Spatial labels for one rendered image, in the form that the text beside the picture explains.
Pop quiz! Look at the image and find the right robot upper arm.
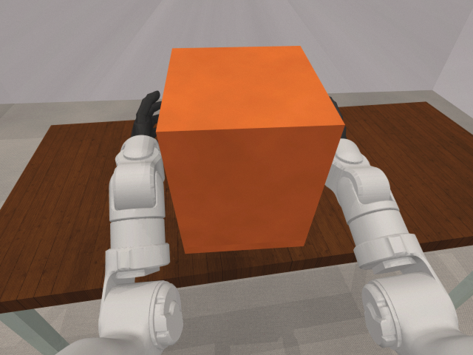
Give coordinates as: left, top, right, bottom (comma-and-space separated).
362, 271, 473, 355

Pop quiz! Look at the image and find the table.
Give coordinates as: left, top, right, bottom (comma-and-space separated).
0, 101, 473, 355

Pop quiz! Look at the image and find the carton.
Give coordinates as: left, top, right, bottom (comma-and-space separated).
156, 46, 345, 254

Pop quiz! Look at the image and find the robot left hand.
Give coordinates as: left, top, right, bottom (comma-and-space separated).
131, 91, 162, 142

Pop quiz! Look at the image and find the robot right hand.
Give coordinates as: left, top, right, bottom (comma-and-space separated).
329, 96, 347, 139

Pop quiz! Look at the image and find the robot right forearm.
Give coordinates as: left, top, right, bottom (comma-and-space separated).
325, 138, 458, 326

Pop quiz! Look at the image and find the left robot upper arm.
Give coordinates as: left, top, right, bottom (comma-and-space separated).
56, 280, 183, 355

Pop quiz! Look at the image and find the robot left forearm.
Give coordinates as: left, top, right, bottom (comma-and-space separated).
98, 135, 170, 336

